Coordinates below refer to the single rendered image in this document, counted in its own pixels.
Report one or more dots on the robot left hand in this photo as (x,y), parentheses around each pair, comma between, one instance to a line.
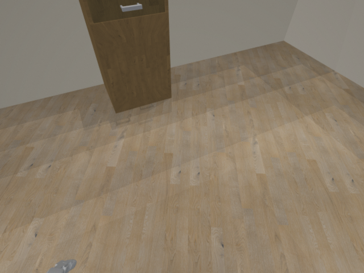
(63,266)

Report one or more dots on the drawer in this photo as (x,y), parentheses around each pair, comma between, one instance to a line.
(106,10)

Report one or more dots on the cabinet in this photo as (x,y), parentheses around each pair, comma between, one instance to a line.
(133,55)

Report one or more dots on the handle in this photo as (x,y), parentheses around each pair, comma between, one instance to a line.
(131,8)

